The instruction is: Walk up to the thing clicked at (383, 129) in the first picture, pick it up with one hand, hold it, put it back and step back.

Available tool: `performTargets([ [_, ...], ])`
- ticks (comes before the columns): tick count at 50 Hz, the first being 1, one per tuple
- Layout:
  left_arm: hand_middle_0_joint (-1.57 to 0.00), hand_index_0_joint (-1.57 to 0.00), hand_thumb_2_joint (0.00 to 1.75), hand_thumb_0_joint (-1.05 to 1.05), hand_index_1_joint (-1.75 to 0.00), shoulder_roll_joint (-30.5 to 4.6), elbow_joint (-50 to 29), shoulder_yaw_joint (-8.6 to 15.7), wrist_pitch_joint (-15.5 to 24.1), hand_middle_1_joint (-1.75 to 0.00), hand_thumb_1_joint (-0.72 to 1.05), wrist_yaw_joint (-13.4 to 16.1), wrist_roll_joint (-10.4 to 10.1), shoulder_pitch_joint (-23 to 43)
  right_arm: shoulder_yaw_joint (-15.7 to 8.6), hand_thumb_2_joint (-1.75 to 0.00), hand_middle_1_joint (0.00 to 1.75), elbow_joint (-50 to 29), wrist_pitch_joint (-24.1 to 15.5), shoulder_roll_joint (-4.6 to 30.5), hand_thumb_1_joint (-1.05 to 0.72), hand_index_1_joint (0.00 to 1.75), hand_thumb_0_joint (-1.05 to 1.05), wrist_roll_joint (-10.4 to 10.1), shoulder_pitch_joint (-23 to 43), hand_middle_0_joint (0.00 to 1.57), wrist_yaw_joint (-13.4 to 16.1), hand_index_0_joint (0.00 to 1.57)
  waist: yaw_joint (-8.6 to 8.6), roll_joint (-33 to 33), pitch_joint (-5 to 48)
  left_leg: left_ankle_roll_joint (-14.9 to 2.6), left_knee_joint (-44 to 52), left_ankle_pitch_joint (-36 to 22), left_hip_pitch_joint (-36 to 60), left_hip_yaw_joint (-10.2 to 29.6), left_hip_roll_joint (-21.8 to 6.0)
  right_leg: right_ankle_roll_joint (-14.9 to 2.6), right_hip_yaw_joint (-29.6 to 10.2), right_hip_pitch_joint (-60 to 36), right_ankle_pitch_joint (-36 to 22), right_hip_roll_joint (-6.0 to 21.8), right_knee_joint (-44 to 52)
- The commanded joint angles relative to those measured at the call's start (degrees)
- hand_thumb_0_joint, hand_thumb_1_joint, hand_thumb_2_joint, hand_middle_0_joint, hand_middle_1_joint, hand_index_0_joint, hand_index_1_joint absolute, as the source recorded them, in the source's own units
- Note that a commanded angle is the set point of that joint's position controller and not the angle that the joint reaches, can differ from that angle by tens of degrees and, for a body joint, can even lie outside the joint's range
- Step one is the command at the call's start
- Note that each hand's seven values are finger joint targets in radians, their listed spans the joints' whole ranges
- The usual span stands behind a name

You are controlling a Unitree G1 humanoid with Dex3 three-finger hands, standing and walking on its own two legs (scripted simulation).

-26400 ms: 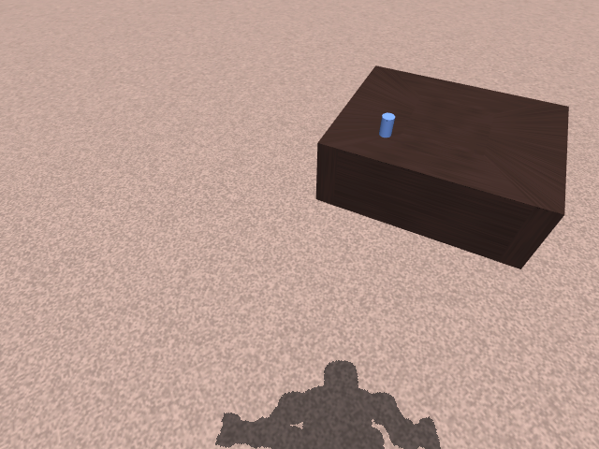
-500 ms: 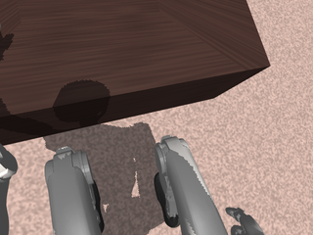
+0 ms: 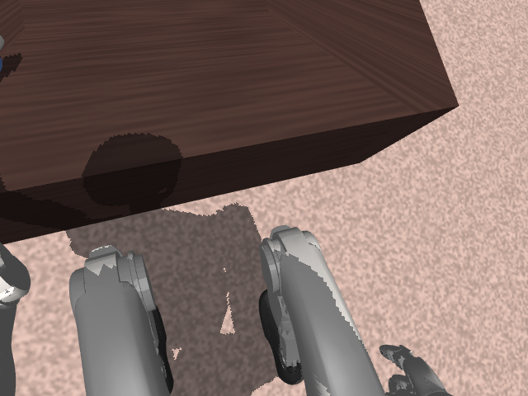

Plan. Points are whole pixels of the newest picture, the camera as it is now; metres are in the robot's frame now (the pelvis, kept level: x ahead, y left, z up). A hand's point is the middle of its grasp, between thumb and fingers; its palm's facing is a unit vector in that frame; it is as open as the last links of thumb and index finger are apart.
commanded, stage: open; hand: left
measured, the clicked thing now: out of the picture +0.55 +0.32 +0.00
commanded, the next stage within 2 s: withdraw in 0.22 s
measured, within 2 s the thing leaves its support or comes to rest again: rests again in 0.08 s
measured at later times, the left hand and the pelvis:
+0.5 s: hand out of the picture +0.54 +0.33 +0.02, palm faces +0.37 -0.93 -0.01, open 17.0 cm; pelvis +0.00 +0.00 +0.00, yaw +0 degrees
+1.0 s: hand out of the picture +0.51 +0.43 +0.13, palm faces +0.45 -0.84 -0.30, open 17.3 cm; pelvis +0.01 +0.01 +0.10, yaw +3 degrees
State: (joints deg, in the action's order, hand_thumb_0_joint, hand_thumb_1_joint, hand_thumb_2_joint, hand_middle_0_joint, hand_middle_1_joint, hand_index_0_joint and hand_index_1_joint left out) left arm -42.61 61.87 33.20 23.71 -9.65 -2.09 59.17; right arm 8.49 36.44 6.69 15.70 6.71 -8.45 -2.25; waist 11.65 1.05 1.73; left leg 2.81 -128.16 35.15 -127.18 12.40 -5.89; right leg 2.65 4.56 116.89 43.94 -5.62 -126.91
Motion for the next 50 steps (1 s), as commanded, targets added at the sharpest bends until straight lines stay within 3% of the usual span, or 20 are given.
performTargets([
  [1, -0.63, -0.65, 0.28, 0.00, -0.51, -15.8, -11.6, 0.6, 3.2, -0.53, -0.54, 0.4, -0.9, 20.4, -4.3, -0.90, 0.30, -1.1, -0.1, 13.7, -0.92, 0.30, 0.00, -0.1, -11.3, 0.20, 0.7, 0.20, 0.10, -18.4, 40.4, -3.62, 11.8, -7.3, 34.4, -5.5, -0.3, -4.19, 4.7, -14.0, -14.6, -0.3, 15.6],
  [2, -0.60, -0.61, 0.26, 0.00, -0.48, -17.2, -12.5, 1.2, 3.2, -0.49, -0.58, 0.4, -0.7, 20.4, -4.3, -0.90, 0.30, -1.2, 0.0, 13.7, -0.92, 0.30, 0.00, 0.0, -11.5, 0.20, 0.7, 0.20, -0.27, -18.7, 41.4, -3.59, 11.7, -7.9, 34.3, -5.6, -0.3, -4.19, 4.5, -15.1, -15.1, -0.3, 15.6],
  [5, -0.52, -0.54, 0.21, 0.00, -0.41, -15.2, -11.4, 0.2, 2.9, -0.42, -0.61, 0.1, -1.0, 20.4, -4.3, -0.90, 0.30, -1.2, 0.1, 13.7, -0.92, 0.30, 0.00, -0.1, -11.6, 0.20, 0.6, 0.20, 0.55, -17.8, 40.4, -3.64, 11.4, -8.1, 34.1, -5.3, -0.3, -4.15, 4.8, -14.2, -15.3, -0.4, 15.4],
  [8, -0.42, -0.43, 0.14, 0.00, -0.31, -16.8, -12.2, 0.9, 2.8, -0.33, -0.61, 0.4, -1.2, 20.1, -4.2, -0.90, 0.30, -1.3, 0.0, 13.7, -0.92, 0.30, 0.00, -0.3, -11.5, 0.20, 0.8, 0.20, 0.03, -16.8, 40.6, -3.90, 11.1, -8.1, 32.5, -5.8, -0.2, -3.82, 4.4, -15.9, -15.8, -0.4, 16.2],
  [17, -0.14, -0.16, 0.04, 0.00, -0.11, -15.9, -11.8, 0.2, 2.8, -0.13, -0.61, 0.4, -1.1, 20.6, -3.9, -0.90, 0.30, -1.4, -0.1, 13.4, -0.90, 0.30, 0.00, -0.1, -10.7, 0.20, 0.7, 0.20, 0.40, -17.5, 39.0, -3.86, 11.1, -6.8, 31.8, -5.8, -0.2, -3.95, 4.5, -14.5, -14.5, -0.4, 16.0],
  [23, -0.08, -0.09, 0.02, 0.00, -0.05, -23.1, -17.8, 4.5, 2.6, -0.07, -0.61, 1.1, -0.6, 22.1, -4.4, -0.90, 0.30, -2.0, 0.4, 13.9, -0.91, 0.30, 0.00, -0.4, -11.3, 0.20, 0.9, 0.20, -2.09, -20.7, 45.6, -3.66, 12.4, -8.9, 36.6, -5.9, -0.2, -4.18, 4.1, -16.9, -15.7, -0.3, 15.9],
  [24, -0.07, -0.09, 0.03, 0.00, -0.05, -23.6, -18.4, 4.1, 2.5, -0.07, -0.61, 0.8, -0.3, 22.8, -4.3, -0.90, 0.30, -1.8, 0.6, 13.8, -0.91, 0.30, 0.00, -0.4, -11.4, 0.20, 0.9, 0.20, -1.55, -22.1, 46.3, -3.64, 12.5, -9.6, 37.6, -5.9, -0.2, -4.15, 4.0, -17.3, -16.2, -0.2, 15.8],
  [26, -0.07, -0.08, 0.02, 0.00, -0.04, -26.0, -19.9, 5.6, 1.6, -0.06, -0.61, 0.9, -0.1, 22.9, -4.7, -0.90, 0.30, -2.1, 0.8, 13.9, -0.91, 0.30, 0.00, -0.8, -12.0, 0.20, 1.1, 0.20, -2.44, -23.7, 48.1, -3.46, 14.2, -10.8, 40.5, -5.6, -0.2, -4.42, 3.9, -17.5, -16.6, -0.1, 16.3],
  [29, -0.06, -0.07, 0.02, 0.00, -0.03, -27.2, -20.9, 5.6, -0.4, -0.05, -0.61, 0.1, -0.3, 24.5, -5.2, -0.90, 0.30, -2.3, 0.8, 14.0, -0.91, 0.30, 0.00, -1.5, -13.0, 0.20, 1.6, 0.20, -1.31, -22.8, 49.2, -3.96, 15.3, -10.5, 42.0, -6.0, -0.2, -4.03, 3.1, -19.5, -16.9, 0.0, 19.3],
  [32, -0.05, -0.08, 0.01, 0.00, -0.03, -28.4, -18.7, 4.7, -2.9, -0.05, -0.61, -1.3, -0.2, 23.3, -5.2, -0.90, 0.30, -2.5, 0.8, 13.7, -0.91, 0.30, 0.00, -2.2, -13.4, 0.20, 2.1, 0.20, -1.04, -21.8, 47.4, -4.33, 17.3, -10.3, 41.8, -6.2, -0.1, -3.87, 2.3, -21.5, -16.8, 0.2, 21.9],
  [37, -0.05, -0.08, 0.00, 0.00, -0.02, -23.9, -8.2, 1.4, -6.9, -0.05, -0.61, -4.8, -1.0, 17.1, -4.9, -0.89, 0.30, -2.6, -0.1, 13.9, -0.88, 0.30, 0.00, -3.5, -13.9, 0.20, 2.3, 0.20, 1.11, -15.4, 35.5, -4.96, 20.1, -6.6, 37.4, -5.4, -0.2, -3.81, 2.8, -19.1, -13.9, 0.2, 25.4],
  [39, -0.05, -0.06, 0.03, 0.00, 0.00, -23.1, -7.5, 0.8, -7.4, -0.02, -0.53, -6.1, -1.4, 16.3, -4.8, -0.89, 0.30, -3.7, -0.5, 13.9, -0.84, 0.30, 0.00, -3.9, -13.6, 0.20, 2.1, 0.20, 0.83, -13.5, 35.1, -5.09, 20.6, -7.1, 36.9, -5.3, -0.1, -3.95, 2.8, -19.5, -14.3, 0.2, 26.0],
  [40, -0.06, -0.07, 0.02, 0.00, -0.02, -32.1, -4.8, 2.4, -10.0, -0.03, -0.45, -2.7, 7.3, 12.1, -5.6, -0.90, 0.30, -3.6, 0.8, 13.3, -0.89, 0.30, 0.00, -3.5, -11.7, 0.20, 1.1, 0.20, -4.74, -16.5, 37.9, -4.95, 23.6, -9.5, 40.7, -6.8, 0.4, -4.33, 0.5, -22.3, -15.4, 0.6, 28.4],
  [41, -0.07, -0.08, 0.02, 0.00, -0.02, -29.2, -7.2, 1.2, -11.3, -0.04, -0.45, -1.1, 6.5, 15.1, -6.1, -0.90, 0.30, -4.4, 1.5, 13.5, -0.89, 0.30, 0.00, -3.8, -12.6, 0.20, 0.7, 0.20, -2.14, -16.0, 39.4, -4.88, 24.5, -9.6, 42.1, -6.3, 0.1, -4.30, 0.8, -22.8, -15.3, 0.5, 29.4],
  [42, -0.07, -0.08, 0.03, 0.00, -0.03, -28.5, -9.9, 0.2, -11.8, -0.05, -0.46, -0.4, 7.0, 18.3, -6.5, -0.90, 0.30, -4.2, 1.6, 13.7, -0.88, 0.30, 0.00, -4.1, -13.3, 0.20, 0.3, 0.20, -1.83, -16.9, 40.9, -4.73, 25.9, -8.8, 44.4, -6.1, 0.2, -4.43, 0.8, -22.3, -14.9, 0.6, 30.0],
  [44, -0.07, -0.08, 0.03, 0.00, -0.04, -31.2, -13.5, 0.1, -13.0, -0.05, -0.46, 0.9, 8.9, 20.8, -7.5, -0.90, 0.30, -4.2, 2.2, 13.5, -0.89, 0.30, 0.00, -4.5, -13.6, 0.20, -0.1, 0.20, -2.18, -19.0, 46.2, -4.63, 28.5, -9.2, 50.9, -6.2, 0.2, -4.28, 0.2, -24.6, -15.0, 1.0, 32.7],
  [46, -0.08, -0.08, 0.05, 0.00, -0.06, -36.6, -17.2, 2.9, -13.6, -0.06, -0.51, 2.9, 10.3, 22.5, -7.9, -0.91, 0.30, -3.8, 2.8, 13.1, -0.92, 0.30, 0.00, -4.7, -14.4, 0.20, -0.2, 0.20, -4.13, -22.6, 51.0, -4.32, 31.2, -11.9, 57.1, -5.9, 0.3, -4.45, 0.1, -27.4, -16.5, 1.2, 33.9],
  [48, -0.05, -0.05, 0.05, 0.00, -0.05, -38.4, -20.2, 3.9, -14.0, -0.05, -0.57, 4.7, 11.4, 23.2, -8.4, -0.90, 0.30, -3.6, 3.2, 13.0, -0.90, 0.30, 0.00, -4.9, -15.4, 0.20, 0.0, 0.20, -4.22, -24.6, 54.9, -4.08, 34.0, -15.4, 64.1, -5.7, 0.3, -4.47, 0.1, -30.3, -18.6, 1.4, 36.0],
  [49, -0.05, -0.05, 0.04, 0.00, -0.05, -36.6, -19.7, 3.0, -14.3, -0.05, -0.59, 5.6, 11.5, 21.8, -8.3, -0.90, 0.30, -3.6, 3.3, 12.3, -0.90, 0.30, 0.00, -4.8, -14.9, 0.20, 0.0, 0.20, -4.14, -25.5, 54.0, -3.90, 35.8, -15.9, 66.3, -5.5, 0.3, -4.46, 0.1, -30.9, -18.6, 1.5, 37.3],
  [50, -0.04, -0.04, 0.02, 0.00, -0.04, -37.4, -17.7, 4.4, -14.7, -0.04, -0.61, 6.7, 11.8, 18.6, -8.2, -0.90, 0.30, -3.4, 3.2, 12.1, -0.90, 0.30, 0.00, -4.9, -14.6, 0.20, 0.3, 0.20, -4.82, -24.2, 52.3, -4.06, 36.9, -16.3, 67.2, -5.5, 0.4, -4.36, 0.2, -31.7, -18.7, 1.5, 38.8],
])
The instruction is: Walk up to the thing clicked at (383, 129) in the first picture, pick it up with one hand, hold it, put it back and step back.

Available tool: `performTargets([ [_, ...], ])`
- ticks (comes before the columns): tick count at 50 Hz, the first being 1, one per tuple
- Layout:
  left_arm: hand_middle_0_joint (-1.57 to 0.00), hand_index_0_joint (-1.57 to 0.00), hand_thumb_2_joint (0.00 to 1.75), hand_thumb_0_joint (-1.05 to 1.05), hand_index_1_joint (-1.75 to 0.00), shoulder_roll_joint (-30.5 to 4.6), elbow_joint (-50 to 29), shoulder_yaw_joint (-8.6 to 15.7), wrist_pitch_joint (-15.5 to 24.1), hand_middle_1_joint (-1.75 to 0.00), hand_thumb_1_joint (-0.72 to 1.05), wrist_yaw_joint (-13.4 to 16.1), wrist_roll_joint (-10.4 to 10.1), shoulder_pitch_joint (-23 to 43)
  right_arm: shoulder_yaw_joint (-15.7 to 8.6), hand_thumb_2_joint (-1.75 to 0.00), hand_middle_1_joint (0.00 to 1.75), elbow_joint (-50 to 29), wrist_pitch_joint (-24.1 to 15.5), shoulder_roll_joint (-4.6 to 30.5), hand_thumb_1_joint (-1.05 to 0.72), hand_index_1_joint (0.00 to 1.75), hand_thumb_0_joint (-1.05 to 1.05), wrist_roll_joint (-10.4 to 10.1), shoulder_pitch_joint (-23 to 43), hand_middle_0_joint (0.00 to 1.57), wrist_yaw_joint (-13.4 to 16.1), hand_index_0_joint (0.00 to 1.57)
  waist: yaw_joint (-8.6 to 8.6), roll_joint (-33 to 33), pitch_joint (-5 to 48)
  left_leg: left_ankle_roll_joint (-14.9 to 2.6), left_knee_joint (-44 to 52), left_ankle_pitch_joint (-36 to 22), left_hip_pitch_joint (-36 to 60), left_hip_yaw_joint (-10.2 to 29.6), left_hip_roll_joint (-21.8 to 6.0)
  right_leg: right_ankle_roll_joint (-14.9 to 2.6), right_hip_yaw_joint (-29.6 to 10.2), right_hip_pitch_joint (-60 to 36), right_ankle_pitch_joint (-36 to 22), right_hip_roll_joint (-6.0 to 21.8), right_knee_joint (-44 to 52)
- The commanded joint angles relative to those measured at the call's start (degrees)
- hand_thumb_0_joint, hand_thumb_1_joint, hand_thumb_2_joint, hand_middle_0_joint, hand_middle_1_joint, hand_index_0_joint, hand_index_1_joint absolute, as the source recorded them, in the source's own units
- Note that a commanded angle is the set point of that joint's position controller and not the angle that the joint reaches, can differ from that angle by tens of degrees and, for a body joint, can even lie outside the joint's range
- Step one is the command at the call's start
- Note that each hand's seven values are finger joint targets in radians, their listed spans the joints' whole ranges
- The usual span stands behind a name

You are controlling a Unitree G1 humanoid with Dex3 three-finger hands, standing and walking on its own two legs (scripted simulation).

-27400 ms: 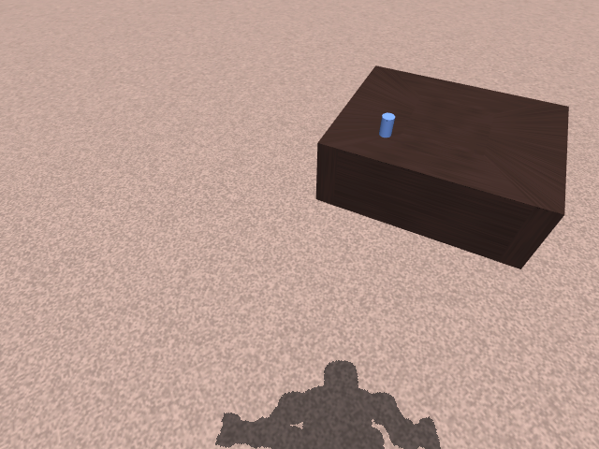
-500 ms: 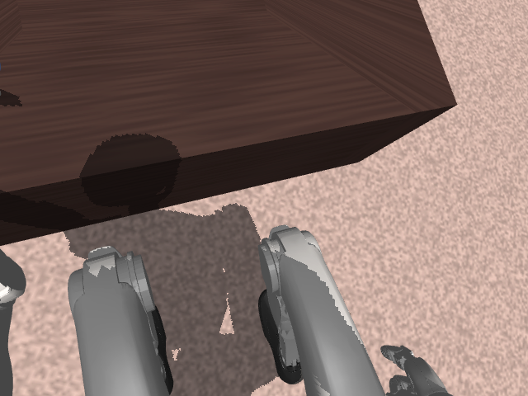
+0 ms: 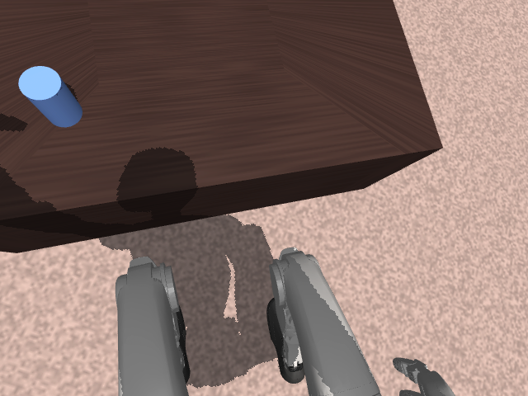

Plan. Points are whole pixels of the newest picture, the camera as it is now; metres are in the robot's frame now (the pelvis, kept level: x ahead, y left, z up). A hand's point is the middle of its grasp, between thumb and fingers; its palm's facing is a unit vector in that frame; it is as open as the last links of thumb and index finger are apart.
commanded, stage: home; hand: left
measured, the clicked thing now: (53, 99) +0.55 +0.29 -0.11
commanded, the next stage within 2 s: none
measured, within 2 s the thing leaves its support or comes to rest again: neither
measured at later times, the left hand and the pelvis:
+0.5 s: hand out of the picture +0.37 +0.35 +0.11, palm faces +0.36 -0.85 -0.39, open 17.7 cm; pelvis +0.05 +0.02 +0.19, yaw +6 degrees
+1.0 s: hand out of the picture +0.21 +0.21 +0.18, palm faces +0.27 -0.92 -0.26, open 17.4 cm; pelvis +0.07 +0.00 +0.25, yaw +9 degrees
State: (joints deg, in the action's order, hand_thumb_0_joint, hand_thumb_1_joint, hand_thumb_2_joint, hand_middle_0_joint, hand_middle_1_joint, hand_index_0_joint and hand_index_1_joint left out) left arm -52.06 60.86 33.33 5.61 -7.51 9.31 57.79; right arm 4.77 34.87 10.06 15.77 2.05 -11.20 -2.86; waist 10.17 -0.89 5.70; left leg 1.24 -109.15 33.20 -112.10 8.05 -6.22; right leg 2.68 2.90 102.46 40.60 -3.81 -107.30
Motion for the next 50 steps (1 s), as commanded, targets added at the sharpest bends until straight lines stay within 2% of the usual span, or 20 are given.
performTargets([
  [1, -0.04, -0.04, 0.02, 0.00, -0.05, -27.1, -15.5, 4.3, 3.3, -0.04, -0.61, 5.6, 0.5, 17.7, -4.6, -0.90, 0.30, -1.5, -0.2, 11.8, -0.90, 0.30, 0.00, -0.3, -11.5, 0.20, 1.2, 0.20, -3.41, -21.4, 46.3, -2.51, 19.2, -14.0, 52.5, -1.3, 0.7, -4.27, 1.8, -18.0, -15.1, -0.3, 20.8],
  [4, -0.05, -0.05, 0.04, 0.00, -0.05, -20.0, -10.6, 1.9, 2.5, -0.05, -0.58, 8.1, 0.0, 10.1, -5.0, -0.90, 0.30, -1.3, -0.7, 11.1, -0.90, 0.30, 0.00, -0.4, -10.1, 0.20, 1.6, 0.20, -2.87, -17.8, 37.9, -2.44, 24.0, -10.9, 52.5, -1.3, 0.6, -4.21, 1.9, -20.2, -13.5, 0.0, 25.2],
  [5, -0.05, -0.05, 0.05, 0.00, -0.05, -16.9, -9.0, 0.4, 2.0, -0.05, -0.57, 8.6, -0.1, 7.9, -5.3, -0.90, 0.30, -1.1, -1.0, 11.2, -0.90, 0.30, 0.00, -0.5, -10.2, 0.20, 1.7, 0.20, -1.97, -18.0, 35.9, -2.27, 25.3, -11.9, 54.1, -1.1, 0.4, -4.28, 2.2, -20.0, -13.9, 0.1, 26.2],
  [8, -0.05, -0.05, 0.04, 0.00, -0.05, -10.8, -7.4, -3.2, 0.7, -0.05, -0.58, 9.4, -1.1, 1.2, -5.9, -0.90, 0.30, -1.6, -2.1, 11.4, -0.90, 0.30, 0.00, -1.2, -10.0, 0.20, 2.0, 0.20, -2.10, -14.8, 30.6, -2.08, 29.4, -12.5, 55.7, -1.7, 0.6, -4.26, 2.0, -24.4, -15.0, 0.4, 31.3],
  [9, -0.05, -0.05, 0.03, 0.00, -0.05, -8.4, -6.8, -3.9, 0.1, -0.05, -0.59, 9.5, -1.5, -2.3, -6.3, -0.90, 0.30, -1.7, -2.3, 11.4, -0.90, 0.30, 0.00, -1.4, -10.5, 0.20, 2.0, 0.20, -2.11, -13.3, 31.1, -2.15, 30.1, -16.6, 57.7, -1.9, 0.6, -4.19, 2.2, -27.0, -18.3, 0.5, 32.4],
  [11, -0.05, -0.05, 0.03, 0.00, -0.05, -4.2, -8.9, -6.8, -0.8, -0.05, -0.59, 9.7, -2.5, -5.4, -6.5, -0.90, 0.30, -1.7, -3.1, 11.0, -0.90, 0.30, 0.00, -2.0, -10.7, 0.20, 2.2, 0.20, -2.32, -11.7, 30.2, -1.97, 32.7, -19.3, 60.3, -2.2, 0.7, -4.11, 2.4, -30.5, -20.3, 0.6, 35.2],
  [13, -0.05, -0.05, 0.03, 0.00, -0.05, -1.3, -13.2, -9.0, -1.7, -0.05, -0.59, 10.1, -3.3, -9.3, -6.9, -0.90, 0.30, -2.0, -3.6, 10.9, -0.90, 0.30, 0.00, -2.6, -10.2, 0.20, 2.5, 0.20, -3.45, -12.5, 29.3, -1.08, 37.0, -18.2, 65.2, -1.1, 0.4, -4.39, 2.5, -32.1, -18.9, 0.8, 37.1],
  [17, -0.04, -0.04, 0.02, 0.00, -0.04, 0.8, -23.9, -9.8, -2.9, -0.04, -0.61, 11.8, -4.9, -14.9, -7.3, -0.90, 0.30, -2.6, -4.5, 9.7, -0.90, 0.30, 0.00, -3.4, -9.9, 0.20, 3.7, 0.20, -4.92, -13.4, 33.3, -0.71, 41.6, -24.4, 74.2, -2.1, 0.9, -4.18, 1.8, -41.2, -24.0, 1.1, 42.4],
  [20, -0.04, -0.04, 0.01, 0.00, -0.04, 4.0, -30.4, -10.3, -3.4, -0.04, -0.61, 14.0, -6.2, -20.6, -7.5, -0.90, 0.30, -3.3, -5.2, 9.0, -0.90, 0.30, 0.00, -3.9, -8.7, 0.20, 5.4, 0.20, -5.97, -14.3, 30.5, -0.18, 47.3, -23.2, 78.7, -2.4, 1.1, -4.17, 1.4, -45.8, -23.6, 1.3, 46.6],
  [22, -0.04, -0.04, 0.00, 0.00, -0.04, 9.6, -32.8, -12.8, -3.5, -0.04, -0.61, 14.9, -7.1, -26.9, -6.9, -0.90, 0.30, -4.2, -5.9, 7.6, -0.90, 0.30, 0.00, -3.8, -7.1, 0.20, 6.4, 0.20, -6.15, -13.7, 26.7, -0.03, 49.8, -24.3, 79.8, -2.7, 1.2, -4.02, 1.6, -48.4, -24.7, 1.4, 48.7],
  [23, -0.04, -0.04, 0.00, 0.00, -0.04, 8.4, -35.3, -11.7, -3.6, -0.04, -0.61, 15.7, -7.5, -27.8, -6.9, -0.90, 0.30, -5.2, -6.3, 7.8, -0.90, 0.30, 0.00, -4.0, -6.5, 0.20, 6.9, 0.20, -7.00, -13.4, 26.6, -0.07, 50.9, -24.4, 81.1, -3.2, 1.4, -4.05, 1.5, -50.4, -24.9, 1.5, 50.0],
  [24, -0.04, -0.04, 0.02, 0.00, -0.04, 9.4, -35.2, -12.1, -3.8, -0.04, -0.61, 16.3, -7.6, -30.5, -6.7, -0.90, 0.30, -5.2, -6.5, 7.5, -0.90, 0.30, 0.00, -3.9, -6.1, 0.20, 7.4, 0.20, -6.91, -13.7, 24.9, -0.06, 52.3, -23.2, 81.0, -3.7, 1.6, -4.04, 1.3, -52.2, -24.8, 1.5, 51.1],
  [25, -0.04, -0.04, 0.02, 0.00, -0.04, 13.3, -34.5, -14.3, -4.0, -0.04, -0.61, 16.6, -7.9, -32.7, -6.5, -0.90, 0.30, -5.3, -6.9, 6.6, -0.90, 0.30, 0.00, -3.8, -5.9, 0.20, 7.7, 0.20, -6.25, -12.7, 22.2, -0.25, 53.2, -22.2, 80.1, -4.3, 1.7, -3.96, 1.2, -53.6, -25.0, 1.5, 52.4],
  [29, -0.04, -0.04, 0.02, 0.00, -0.04, 19.5, -36.1, -17.7, -5.2, -0.04, -0.61, 17.4, -8.7, -42.2, -6.8, -0.90, 0.30, -7.2, -8.0, 6.2, -0.90, 0.30, 0.00, -3.7, -4.6, 0.20, 9.1, 0.20, -6.82, -9.9, 17.2, -0.37, 58.5, -18.5, 81.1, -5.2, 2.1, -4.02, 1.3, -58.9, -23.2, 1.8, 57.0],
  [33, -0.04, -0.04, 0.03, 0.00, -0.05, 26.3, -41.2, -24.2, -7.0, -0.04, -0.60, 17.4, -9.6, -50.3, -6.5, -0.90, 0.30, -9.0, -8.9, 5.0, -0.90, 0.30, 0.00, -3.8, -3.4, 0.20, 9.8, 0.20, -6.90, -6.0, 14.3, -0.62, 60.9, -21.6, 83.3, -6.7, 2.7, -3.57, 1.2, -64.1, -26.4, 1.8, 60.5],
  [36, -0.05, -0.05, 0.04, 0.00, -0.05, 27.5, -46.6, -25.7, -8.5, -0.05, -0.58, 17.5, -10.0, -56.9, -6.2, -0.90, 0.30, -10.6, -9.6, 4.3, -0.90, 0.30, 0.00, -4.1, -1.6, 0.20, 10.4, 0.20, -7.93, -3.3, 13.6, -1.12, 62.1, -22.0, 83.4, -7.9, 3.5, -2.98, 0.5, -68.3, -27.8, 2.2, 62.7],
  [38, -0.05, -0.05, 0.05, 0.00, -0.05, 30.6, -51.1, -28.7, -9.4, -0.05, -0.56, 17.3, -10.5, -61.7, -5.9, -0.90, 0.30, -11.5, -10.2, 3.9, -0.90, 0.30, 0.00, -4.0, -0.2, 0.20, 10.6, 0.20, -8.30, -2.4, 11.3, -1.15, 63.6, -20.4, 83.9, -8.3, 3.7, -2.80, 0.6, -69.5, -26.4, 2.3, 64.0],
  [41, -0.05, -0.05, 0.06, 0.00, -0.05, 31.4, -57.7, -29.1, -11.1, -0.05, -0.55, 17.4, -10.7, -70.7, -6.2, -0.90, 0.30, -12.4, -10.9, 3.6, -0.90, 0.30, 0.00, -4.1, 0.5, 0.20, 11.2, 0.20, -8.96, -1.3, 11.7, -1.18, 64.2, -24.1, 86.0, -8.5, 3.9, -2.41, 0.8, -72.0, -29.8, 2.1, 64.5],
  [46, -0.05, -0.05, 0.06, 0.00, -0.06, 32.8, -64.4, -29.9, -12.7, -0.05, -0.54, 17.4, -10.8, -76.3, -5.8, -0.90, 0.30, -13.6, -11.9, 2.8, -0.90, 0.30, 0.00, -4.1, 1.4, 0.20, 12.1, 0.20, -8.51, 0.4, 6.7, -1.50, 65.3, -20.7, 85.5, -8.9, 4.3, -2.09, 0.6, -71.4, -26.9, 2.4, 66.4],
  [50, -0.05, -0.05, 0.05, 0.00, -0.05, 33.7, -67.4, -30.7, -13.1, -0.05, -0.56, 17.0, -10.6, -76.8, -5.7, -0.90, 0.30, -14.4, -13.4, 2.4, -0.90, 0.30, 0.00, -3.7, 1.6, 0.20, 12.8, 0.20, -8.25, 0.0, 3.8, -1.63, 65.4, -16.6, 85.1, -9.8, 4.9, -1.89, -0.3, -70.2, -23.3, 3.1, 67.9],
])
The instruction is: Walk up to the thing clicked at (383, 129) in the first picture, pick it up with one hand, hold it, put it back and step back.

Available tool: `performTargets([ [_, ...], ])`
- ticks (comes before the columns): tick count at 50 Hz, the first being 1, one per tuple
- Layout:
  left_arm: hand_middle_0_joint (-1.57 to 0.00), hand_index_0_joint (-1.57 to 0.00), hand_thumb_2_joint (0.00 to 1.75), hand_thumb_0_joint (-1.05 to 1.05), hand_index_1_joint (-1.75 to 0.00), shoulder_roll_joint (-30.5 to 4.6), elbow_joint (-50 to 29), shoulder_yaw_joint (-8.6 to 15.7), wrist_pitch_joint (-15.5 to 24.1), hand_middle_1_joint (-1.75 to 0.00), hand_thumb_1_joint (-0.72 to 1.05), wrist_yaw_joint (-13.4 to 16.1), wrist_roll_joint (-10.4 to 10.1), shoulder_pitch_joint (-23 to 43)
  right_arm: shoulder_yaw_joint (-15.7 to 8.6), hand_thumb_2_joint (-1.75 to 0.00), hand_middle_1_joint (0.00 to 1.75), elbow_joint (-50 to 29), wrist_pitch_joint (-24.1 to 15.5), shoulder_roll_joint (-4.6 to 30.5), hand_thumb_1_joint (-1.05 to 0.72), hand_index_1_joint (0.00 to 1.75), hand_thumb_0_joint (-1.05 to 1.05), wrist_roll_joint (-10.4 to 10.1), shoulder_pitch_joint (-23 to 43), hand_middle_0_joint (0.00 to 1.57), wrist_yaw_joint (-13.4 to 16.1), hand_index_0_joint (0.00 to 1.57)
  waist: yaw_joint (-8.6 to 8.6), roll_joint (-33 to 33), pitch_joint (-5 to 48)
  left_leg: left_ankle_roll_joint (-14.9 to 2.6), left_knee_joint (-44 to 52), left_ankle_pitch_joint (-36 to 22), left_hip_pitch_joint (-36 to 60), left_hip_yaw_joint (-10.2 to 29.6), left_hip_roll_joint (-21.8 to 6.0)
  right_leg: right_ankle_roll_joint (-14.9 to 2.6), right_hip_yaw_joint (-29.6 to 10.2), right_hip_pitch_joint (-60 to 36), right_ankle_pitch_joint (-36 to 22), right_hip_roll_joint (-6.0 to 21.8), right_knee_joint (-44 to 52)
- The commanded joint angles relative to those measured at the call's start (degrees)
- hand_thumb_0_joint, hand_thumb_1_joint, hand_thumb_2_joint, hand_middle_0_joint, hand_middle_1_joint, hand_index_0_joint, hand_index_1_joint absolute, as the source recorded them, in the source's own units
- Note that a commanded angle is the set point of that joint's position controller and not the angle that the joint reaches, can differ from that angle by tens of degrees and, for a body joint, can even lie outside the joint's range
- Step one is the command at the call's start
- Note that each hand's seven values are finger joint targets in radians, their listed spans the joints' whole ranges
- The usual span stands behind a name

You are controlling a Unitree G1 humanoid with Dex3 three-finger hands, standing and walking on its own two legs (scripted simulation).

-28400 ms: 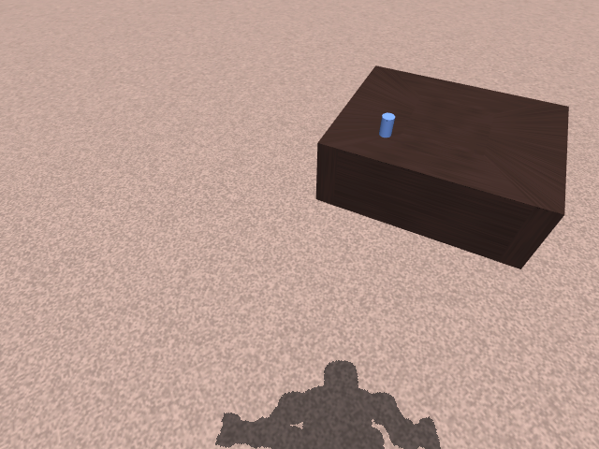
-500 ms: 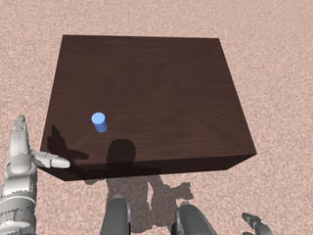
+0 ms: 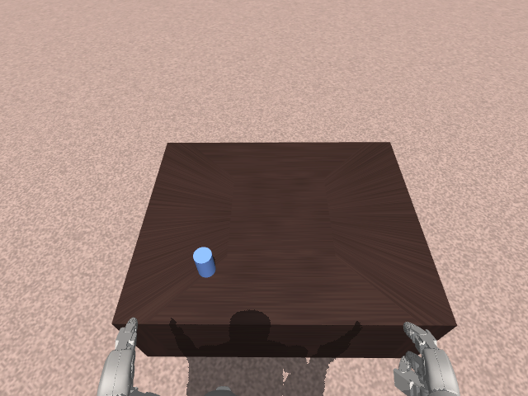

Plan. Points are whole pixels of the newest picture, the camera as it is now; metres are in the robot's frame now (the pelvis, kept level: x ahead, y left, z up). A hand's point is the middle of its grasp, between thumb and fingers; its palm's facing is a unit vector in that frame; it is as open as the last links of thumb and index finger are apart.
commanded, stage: home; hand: left
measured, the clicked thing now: (204, 262) +0.52 +0.20 -0.36
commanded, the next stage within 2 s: stand in 1.82 s
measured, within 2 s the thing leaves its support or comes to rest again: neither
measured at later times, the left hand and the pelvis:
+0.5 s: hand (162, 384) +0.16 +0.17 -0.06, palm faces +0.10 -0.95 -0.28, open 17.5 cm; pelvis -0.01 -0.01 +0.00, yaw +0 degrees
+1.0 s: hand (158, 383) +0.16 +0.18 -0.06, palm faces +0.11 -0.95 -0.28, open 17.5 cm; pelvis -0.01 +0.00 +0.00, yaw +0 degrees
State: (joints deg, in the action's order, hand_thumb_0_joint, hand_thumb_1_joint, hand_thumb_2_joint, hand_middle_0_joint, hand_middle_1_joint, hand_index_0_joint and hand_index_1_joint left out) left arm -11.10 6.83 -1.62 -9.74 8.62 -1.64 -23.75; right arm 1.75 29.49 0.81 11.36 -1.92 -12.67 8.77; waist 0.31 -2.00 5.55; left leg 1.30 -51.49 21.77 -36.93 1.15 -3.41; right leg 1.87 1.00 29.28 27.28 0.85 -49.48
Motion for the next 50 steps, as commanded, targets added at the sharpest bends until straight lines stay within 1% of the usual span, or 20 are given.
performTargets([
  [1, -0.05, -0.05, 0.06, 0.00, -0.05, -7.4, -14.4, 4.3, 2.1, -0.05, -0.55, 0.8, 0.5, 5.2, -2.8, -0.90, 0.30, -9.0, -4.6, 6.9, -0.90, 0.30, 0.00, 0.5, 2.8, 0.20, 1.4, 0.20, 1.88, 0.8, 4.4, -1.71, 7.6, -4.5, 10.1, -2.8, 2.2, -1.07, 1.5, 3.3, -9.1, -1.6, 10.0],
  [3, -0.05, -0.05, 0.04, 0.00, -0.05, -6.7, -12.9, 4.0, 1.9, -0.05, -0.57, 0.6, 0.7, 4.6, -2.8, -0.90, 0.30, -9.2, -5.4, 7.1, -0.90, 0.30, 0.00, 0.7, 3.2, 0.20, 1.5, 0.20, 1.73, 1.4, 2.8, -1.61, 8.0, -2.2, 9.7, -2.7, 2.3, -1.30, 1.5, 4.4, -6.5, -1.6, 10.4],
  [7, -0.05, -0.05, 0.06, 0.00, -0.05, -6.2, -13.2, 3.9, 1.7, -0.06, -0.55, 0.4, 0.9, 3.6, -2.9, -0.90, 0.30, -9.3, -6.8, 6.8, -0.90, 0.30, 0.00, 1.0, 2.9, 0.20, 1.5, 0.20, 1.35, 2.7, 4.5, -1.87, 6.4, -3.8, 9.3, -2.8, 2.5, -0.78, 0.1, 2.9, -7.9, -0.8, 11.1],
  [11, -0.05, -0.05, 0.05, 0.00, -0.05, -5.5, -12.6, 3.4, 1.2, -0.05, -0.56, 0.3, 1.1, 1.1, -3.1, -0.90, 0.30, -9.2, -7.6, 7.2, -0.90, 0.30, 0.00, 1.0, 2.9, 0.20, 1.2, 0.20, 0.78, 1.8, 5.1, -1.57, 7.0, -5.0, 10.0, -2.5, 2.3, -1.27, 1.4, 2.9, -8.8, -1.5, 9.8],
  [15, -0.05, -0.05, 0.06, 0.00, -0.05, -6.2, -13.3, 4.0, 1.2, -0.06, -0.56, 0.3, 1.1, 1.5, -3.0, -0.90, 0.30, -9.2, -8.3, 7.2, -0.90, 0.30, 0.00, 1.0, 3.4, 0.20, 1.0, 0.20, 0.42, 1.3, 3.3, -1.50, 7.7, -1.5, 9.0, -2.5, 2.4, -1.52, 1.4, 4.1, -4.9, -1.6, 10.2],
  [20, -0.05, -0.05, 0.05, 0.00, -0.05, -6.6, -13.7, 4.6, 1.1, -0.06, -0.57, 0.3, 1.1, 0.0, -3.2, -0.90, 0.30, -9.0, -8.7, 7.2, -0.90, 0.30, 0.00, 1.0, 2.4, 0.20, 1.0, 0.20, 0.20, 1.2, 5.1, -1.53, 6.6, -6.8, 9.6, -2.5, 2.2, -1.40, 1.7, 2.5, -10.5, -1.8, 8.9],
  [23, -0.05, -0.05, 0.05, 0.00, -0.05, -5.2, -13.2, 3.4, 0.9, -0.06, -0.57, 0.1, 1.2, 0.7, -3.5, -0.90, 0.30, -8.7, -9.2, 7.5, -0.90, 0.30, 0.00, 1.1, 2.3, 0.20, 1.0, 0.20, 0.89, 0.3, 4.3, -1.19, 7.5, -4.9, 10.1, -2.0, 1.7, -1.78, 2.3, 4.2, -8.1, -2.2, 8.0],
  [24, -0.05, -0.05, 0.05, 0.00, -0.05, -6.1, -14.2, 4.3, 1.0, -0.06, -0.57, 0.2, 1.3, 0.4, -3.5, -0.90, 0.30, -8.7, -9.2, 7.4, -0.90, 0.30, 0.00, 1.1, 1.9, 0.20, 1.1, 0.20, 0.41, 0.1, 5.8, -1.25, 6.9, -6.2, 10.4, -2.1, 1.8, -1.68, 2.1, 3.2, -9.4, -2.1, 8.3],
  [26, -0.05, -0.05, 0.05, 0.00, -0.05, -6.0, -13.0, 4.1, 0.7, -0.06, -0.57, 0.1, 1.3, -0.1, -3.4, -0.90, 0.30, -8.8, -9.4, 7.3, -0.90, 0.30, 0.00, 1.2, 2.2, 0.20, 1.2, 0.20, 0.76, 2.8, 4.3, -1.54, 6.5, -6.1, 9.3, -2.3, 1.9, -1.31, 2.0, 3.1, -9.6, -2.1, 8.8],
  [28, -0.05, -0.05, 0.06, 0.00, -0.05, -6.2, -14.3, 4.4, 0.6, -0.06, -0.56, 0.2, 1.3, -0.2, -3.4, -0.90, 0.30, -8.5, -9.6, 7.2, -0.90, 0.30, 0.00, 1.3, 1.7, 0.20, 1.3, 0.20, 0.62, 1.2, 6.5, -1.47, 5.7, -8.4, 10.3, -2.6, 2.1, -1.23, 1.6, 2.2, -12.4, -1.9, 8.5],
  [31, -0.05, -0.05, 0.05, 0.00, -0.05, -5.7, -13.1, 4.1, 0.1, -0.06, -0.57, 0.0, 1.4, -0.8, -3.4, -0.90, 0.30, -8.4, -9.8, 7.3, -0.90, 0.30, 0.00, 1.4, 1.7, 0.20, 1.4, 0.20, 0.79, 2.6, 5.5, -1.60, 5.8, -7.8, 9.7, -2.4, 2.0, -1.13, 1.8, 2.5, -11.8, -2.0, 8.5],
  [34, -0.05, -0.05, 0.05, 0.00, -0.05, -6.4, -15.7, 4.7, 0.2, -0.06, -0.58, 0.0, 1.5, 0.8, -3.5, -0.90, 0.30, -8.3, -10.0, 7.2, -0.90, 0.30, 0.00, 1.4, 1.8, 0.20, 1.3, 0.20, 0.41, -0.4, 6.0, -1.18, 6.8, -6.6, 10.3, -2.0, 1.8, -1.66, 2.2, 3.1, -9.9, -2.2, 7.9],
  [35, -0.05, -0.05, 0.04, 0.00, -0.05, -5.8, -14.3, 4.0, 0.0, -0.06, -0.58, 0.1, 1.6, 1.2, -3.4, -0.90, 0.30, -8.0, -10.1, 7.4, -0.90, 0.30, 0.00, 1.5, 2.0, 0.20, 1.3, 0.20, 0.83, -0.2, 3.9, -1.04, 7.5, -5.0, 10.1, -1.8, 1.6, -1.77, 2.5, 4.2, -8.0, -2.3, 7.8],
  [38, -0.05, -0.05, 0.05, 0.00, -0.05, -5.8, -14.7, 4.2, -0.2, -0.06, -0.58, 0.0, 1.5, 0.5, -3.4, -0.90, 0.30, -8.4, -10.2, 7.2, -0.90, 0.30, 0.00, 1.4, 2.0, 0.20, 1.3, 0.20, 0.31, -0.6, 4.2, -0.89, 8.1, -3.8, 9.8, -1.3, 1.4, -2.03, 2.8, 4.5, -6.7, -2.4, 7.7],
  [39, -0.05, -0.05, 0.05, 0.00, -0.05, -5.3, -14.9, 3.5, 0.0, -0.06, -0.57, -0.1, 1.4, 0.9, -3.3, -0.90, 0.30, -8.5, -10.3, 7.2, -0.90, 0.30, 0.00, 1.4, 2.2, 0.20, 1.2, 0.20, 0.59, -0.2, 3.1, -0.86, 8.2, -2.8, 9.7, -1.3, 1.5, -2.03, 2.8, 5.0, -5.7, -2.4, 7.9],
  [40, -0.05, -0.05, 0.06, 0.00, -0.06, -6.2, -15.3, 4.6, -0.2, -0.06, -0.56, 0.0, 1.5, 0.7, -3.4, -0.90, 0.30, -8.5, -10.4, 7.3, -0.90, 0.30, 0.00, 1.5, 2.2, 0.20, 1.4, 0.20, 0.41, -0.5, 4.9, -0.89, 8.1, -3.2, 10.2, -1.2, 1.5, -2.00, 2.8, 4.6, -6.1, -2.4, 7.8],
  [42, -0.05, -0.05, 0.05, 0.00, -0.05, -5.6, -14.7, 4.0, -0.4, -0.06, -0.57, -0.2, 1.6, -0.1, -3.5, -0.90, 0.30, -8.3, -10.6, 7.3, -0.90, 0.30, 0.00, 1.6, 1.5, 0.20, 1.4, 0.20, 0.72, -0.1, 5.1, -0.93, 7.5, -5.8, 10.5, -1.3, 1.4, -1.83, 2.8, 4.1, -8.5, -2.4, 7.2],
  [46, -0.05, -0.05, 0.05, 0.00, -0.06, -5.1, -14.7, 3.4, -0.6, -0.06, -0.57, -0.2, 1.5, 0.9, -3.3, -0.90, 0.30, -8.4, -10.7, 7.3, -0.90, 0.30, 0.00, 1.6, 1.9, 0.20, 1.7, 0.20, 0.86, 1.0, 4.1, -0.99, 7.5, -4.7, 10.1, -1.6, 1.5, -1.81, 2.6, 4.8, -7.5, -2.5, 7.7],
  [47, -0.05, -0.05, 0.06, 0.00, -0.06, -5.5, -15.7, 4.0, -0.5, -0.06, -0.56, -0.2, 1.6, 1.3, -3.4, -0.90, 0.30, -8.1, -10.8, 7.3, -0.90, 0.30, 0.00, 1.7, 1.2, 0.20, 1.6, 0.20, 0.98, -0.1, 6.1, -0.94, 7.0, -6.2, 11.0, -1.3, 1.4, -1.83, 2.6, 4.2, -8.9, -2.4, 7.2],
  [50, -0.05, -0.05, 0.05, 0.00, -0.06, -5.9, -15.4, 4.4, -0.6, -0.06, -0.56, -0.1, 1.6, 0.3, -3.3, -0.90, 0.30, -8.2, -10.9, 7.2, -0.90, 0.30, 0.00, 1.7, 1.6, 0.20, 1.7, 0.20, 0.42, -0.2, 5.8, -0.93, 6.8, -6.8, 10.5, -1.5, 1.5, -1.77, 2.5, 3.9, -9.4, -2.3, 7.2],
])
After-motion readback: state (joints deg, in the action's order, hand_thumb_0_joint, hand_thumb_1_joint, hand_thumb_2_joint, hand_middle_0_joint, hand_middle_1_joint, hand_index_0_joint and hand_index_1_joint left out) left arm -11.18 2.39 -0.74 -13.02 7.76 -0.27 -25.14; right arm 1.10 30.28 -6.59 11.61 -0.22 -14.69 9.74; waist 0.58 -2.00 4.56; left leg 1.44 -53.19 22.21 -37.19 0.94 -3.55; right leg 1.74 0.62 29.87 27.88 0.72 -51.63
